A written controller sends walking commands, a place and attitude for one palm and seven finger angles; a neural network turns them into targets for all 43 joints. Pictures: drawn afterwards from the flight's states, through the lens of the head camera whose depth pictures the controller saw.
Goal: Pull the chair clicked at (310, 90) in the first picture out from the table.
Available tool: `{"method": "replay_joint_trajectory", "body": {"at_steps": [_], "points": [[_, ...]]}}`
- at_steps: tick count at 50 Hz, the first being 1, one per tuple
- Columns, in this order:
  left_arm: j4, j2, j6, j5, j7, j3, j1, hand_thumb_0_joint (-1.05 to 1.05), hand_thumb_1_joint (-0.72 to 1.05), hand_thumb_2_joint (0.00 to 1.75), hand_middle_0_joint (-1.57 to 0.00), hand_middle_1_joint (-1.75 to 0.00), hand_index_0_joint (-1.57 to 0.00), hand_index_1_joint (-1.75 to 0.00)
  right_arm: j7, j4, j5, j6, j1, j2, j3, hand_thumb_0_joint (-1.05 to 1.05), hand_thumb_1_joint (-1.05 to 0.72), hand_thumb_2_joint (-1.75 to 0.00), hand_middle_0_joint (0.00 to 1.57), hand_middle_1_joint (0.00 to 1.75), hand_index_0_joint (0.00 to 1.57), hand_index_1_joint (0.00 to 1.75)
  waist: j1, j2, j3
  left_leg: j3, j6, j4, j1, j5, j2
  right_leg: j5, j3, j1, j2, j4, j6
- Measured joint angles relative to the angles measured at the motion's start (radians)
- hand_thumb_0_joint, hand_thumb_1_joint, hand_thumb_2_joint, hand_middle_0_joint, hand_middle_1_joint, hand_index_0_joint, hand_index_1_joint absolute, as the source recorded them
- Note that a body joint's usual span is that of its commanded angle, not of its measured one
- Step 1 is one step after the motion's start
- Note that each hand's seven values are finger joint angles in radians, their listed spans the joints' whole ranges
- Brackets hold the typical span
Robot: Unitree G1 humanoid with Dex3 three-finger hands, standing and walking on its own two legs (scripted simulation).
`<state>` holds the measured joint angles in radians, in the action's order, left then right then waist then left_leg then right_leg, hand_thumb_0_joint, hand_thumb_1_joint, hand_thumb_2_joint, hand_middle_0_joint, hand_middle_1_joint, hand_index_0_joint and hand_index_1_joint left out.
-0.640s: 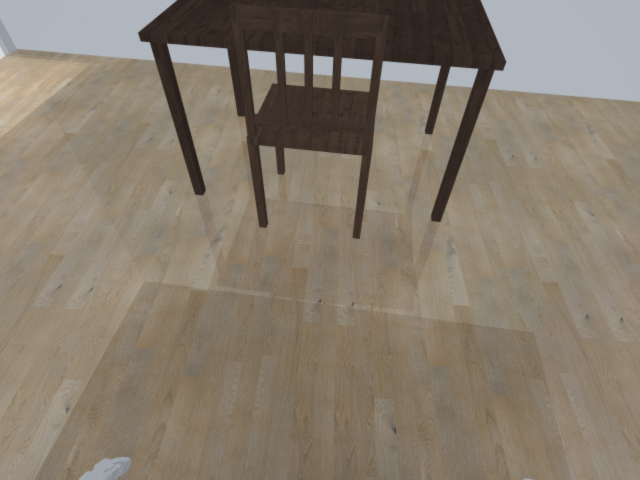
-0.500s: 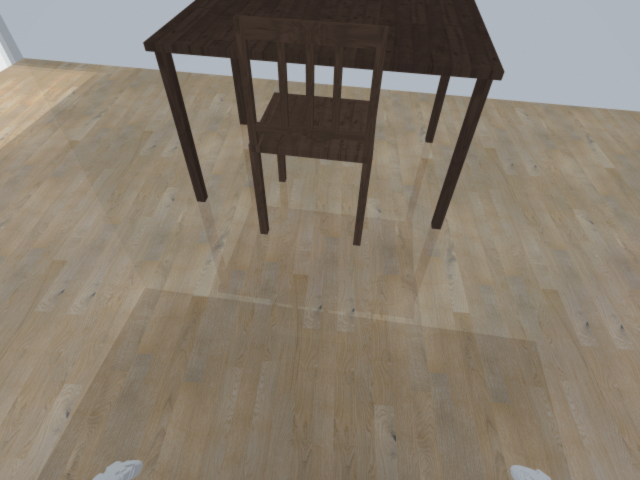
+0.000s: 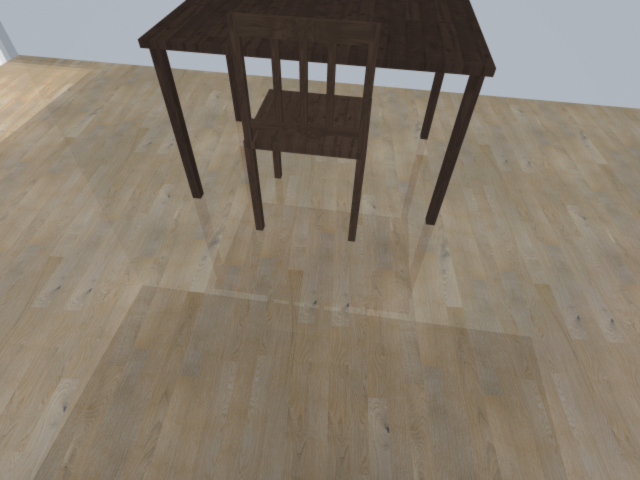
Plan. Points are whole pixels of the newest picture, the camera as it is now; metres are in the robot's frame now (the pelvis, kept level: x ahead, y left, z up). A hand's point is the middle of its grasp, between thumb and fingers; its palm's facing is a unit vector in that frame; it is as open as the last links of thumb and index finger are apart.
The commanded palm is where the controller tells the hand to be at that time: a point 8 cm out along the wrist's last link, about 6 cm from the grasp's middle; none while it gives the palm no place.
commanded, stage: stand and wait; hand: left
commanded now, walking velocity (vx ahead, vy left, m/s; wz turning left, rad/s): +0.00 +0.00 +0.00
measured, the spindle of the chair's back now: (303, 85) +1.23 +0.12 -0.09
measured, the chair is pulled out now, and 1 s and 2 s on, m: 0.00 0.00 0.00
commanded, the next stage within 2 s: look at it before walking up in 0.20 s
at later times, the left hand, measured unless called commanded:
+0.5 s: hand out of the picture +0.06 +0.24 -0.16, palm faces -0.04 -0.95 -0.32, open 7.4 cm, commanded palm none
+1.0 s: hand out of the picture +0.06 +0.23 -0.16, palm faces -0.03 -0.95 -0.32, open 7.4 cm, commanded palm none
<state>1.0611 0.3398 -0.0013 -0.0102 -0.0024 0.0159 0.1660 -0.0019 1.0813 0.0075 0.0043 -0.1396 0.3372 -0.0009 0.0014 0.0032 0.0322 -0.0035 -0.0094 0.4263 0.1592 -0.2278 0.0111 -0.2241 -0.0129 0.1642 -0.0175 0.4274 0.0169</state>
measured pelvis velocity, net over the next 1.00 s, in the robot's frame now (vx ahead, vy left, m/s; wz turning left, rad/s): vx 0.00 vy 0.00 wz -0.01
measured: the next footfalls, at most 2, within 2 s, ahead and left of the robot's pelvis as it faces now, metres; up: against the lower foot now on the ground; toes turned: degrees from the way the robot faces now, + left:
right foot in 1.60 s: +0.35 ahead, -0.12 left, +0.00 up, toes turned -11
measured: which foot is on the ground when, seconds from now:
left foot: down 0.00-1.00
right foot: down 0.00-1.00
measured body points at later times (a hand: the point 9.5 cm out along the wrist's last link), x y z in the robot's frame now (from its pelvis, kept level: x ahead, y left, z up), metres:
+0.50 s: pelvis -0.01 +0.00 +0.00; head +0.00 +0.00 +0.45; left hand +0.07 +0.29 -0.13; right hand +0.06 -0.30 -0.13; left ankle +0.00 +0.11 -0.74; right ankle +0.01 -0.13 -0.74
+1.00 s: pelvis +0.00 +0.00 +0.00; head +0.00 +0.00 +0.45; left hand +0.07 +0.28 -0.14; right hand +0.07 -0.29 -0.13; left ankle +0.00 +0.11 -0.74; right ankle +0.01 -0.13 -0.74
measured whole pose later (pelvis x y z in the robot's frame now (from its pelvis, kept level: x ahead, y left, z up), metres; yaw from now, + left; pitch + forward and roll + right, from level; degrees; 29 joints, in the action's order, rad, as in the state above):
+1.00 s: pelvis +0.00 +0.00 +0.00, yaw +0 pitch -2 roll +0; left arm 1.09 0.32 0.00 -0.01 -0.01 0.01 0.17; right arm 0.00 1.11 0.01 0.01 -0.14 0.32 0.00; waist 0.01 0.00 0.01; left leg 0.00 0.00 0.41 0.15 -0.22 0.00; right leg -0.21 -0.02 0.16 -0.01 0.40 0.01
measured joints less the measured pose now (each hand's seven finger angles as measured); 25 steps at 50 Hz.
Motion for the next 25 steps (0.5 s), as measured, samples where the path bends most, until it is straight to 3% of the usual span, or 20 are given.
{"method": "replay_joint_trajectory", "body": {"at_steps": [25], "points": [[0.019, -0.012, 0.005, -0.002, 0.001, 0.0, -0.015, 0.01, 0.91, 0.9, -0.21, -0.29, -0.2, -0.3, 0.001, 0.027, -0.002, 0.007, 0.002, -0.012, 0.001, 0.0, -0.91, -0.9, 0.2, 0.3, 0.2, 0.3, -0.001, 0.0, 0.0, 0.002, 0.005, -0.034, -0.002, 0.029, -0.005, 0.028, -0.002, 0.001, 0.005, -0.03, -0.004]]}}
